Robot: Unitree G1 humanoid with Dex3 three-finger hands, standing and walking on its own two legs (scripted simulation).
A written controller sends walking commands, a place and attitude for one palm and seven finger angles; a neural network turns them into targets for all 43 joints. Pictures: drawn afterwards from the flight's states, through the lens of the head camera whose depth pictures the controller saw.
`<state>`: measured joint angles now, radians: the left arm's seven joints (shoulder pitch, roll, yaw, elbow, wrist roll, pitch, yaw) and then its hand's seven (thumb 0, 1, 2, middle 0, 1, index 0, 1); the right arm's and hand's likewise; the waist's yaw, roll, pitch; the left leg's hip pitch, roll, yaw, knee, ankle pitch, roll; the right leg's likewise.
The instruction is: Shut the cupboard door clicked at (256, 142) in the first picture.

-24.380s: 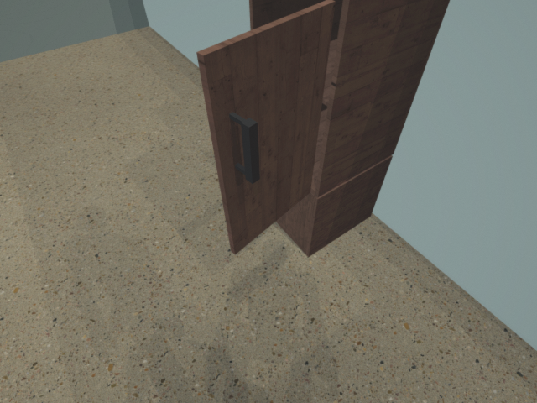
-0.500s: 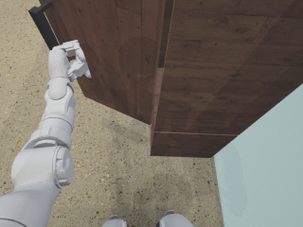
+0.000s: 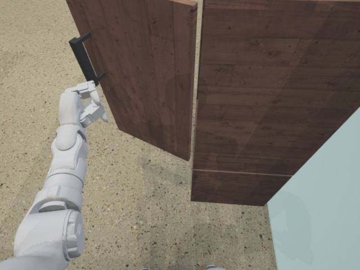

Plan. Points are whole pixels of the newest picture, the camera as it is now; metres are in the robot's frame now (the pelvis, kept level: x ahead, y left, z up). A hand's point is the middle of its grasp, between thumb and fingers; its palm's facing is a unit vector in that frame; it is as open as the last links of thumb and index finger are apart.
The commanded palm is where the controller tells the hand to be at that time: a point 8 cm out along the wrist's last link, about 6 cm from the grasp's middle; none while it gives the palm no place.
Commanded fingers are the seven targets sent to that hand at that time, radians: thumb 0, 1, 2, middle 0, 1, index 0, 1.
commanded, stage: draw the hand back to the body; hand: left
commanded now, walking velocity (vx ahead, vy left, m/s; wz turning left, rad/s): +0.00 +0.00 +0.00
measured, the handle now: (90, 60) +0.67 +0.23 +0.08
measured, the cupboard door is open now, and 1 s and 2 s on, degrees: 66 66 66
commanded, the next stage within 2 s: step back with the hand held close in 1.30 s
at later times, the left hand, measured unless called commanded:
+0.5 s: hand (35, 159) +0.30 +0.23 +0.15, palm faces +0.24 -0.94 -0.23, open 3.4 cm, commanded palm +0.25 +0.27 +0.17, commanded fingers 0.00 0.90 0.90 -0.75 -0.90 -0.75 -0.90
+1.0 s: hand out of the picture +0.18 +0.30 +0.20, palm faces +0.48 -0.76 -0.44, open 6.7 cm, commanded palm +0.14 +0.33 +0.21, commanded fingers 0.00 0.90 0.90 -0.20 -0.30 -0.20 -0.30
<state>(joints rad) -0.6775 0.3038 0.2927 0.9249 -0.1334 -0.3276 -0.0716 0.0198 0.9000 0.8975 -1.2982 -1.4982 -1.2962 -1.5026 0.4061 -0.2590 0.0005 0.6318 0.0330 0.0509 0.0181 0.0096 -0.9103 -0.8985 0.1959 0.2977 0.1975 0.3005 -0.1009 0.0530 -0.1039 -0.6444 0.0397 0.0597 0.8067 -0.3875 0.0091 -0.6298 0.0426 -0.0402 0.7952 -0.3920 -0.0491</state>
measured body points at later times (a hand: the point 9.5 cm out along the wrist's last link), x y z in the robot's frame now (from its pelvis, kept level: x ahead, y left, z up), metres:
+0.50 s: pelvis +0.01 +0.02 +0.04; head -0.01 +0.00 +0.49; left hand +0.28 +0.28 +0.17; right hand +0.22 -0.20 -0.04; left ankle +0.00 +0.12 -0.70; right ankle -0.01 -0.09 -0.70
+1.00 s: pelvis +0.02 +0.02 +0.04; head -0.01 -0.01 +0.49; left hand +0.15 +0.33 +0.22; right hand +0.20 -0.19 -0.06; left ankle +0.00 +0.12 -0.70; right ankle -0.01 -0.09 -0.70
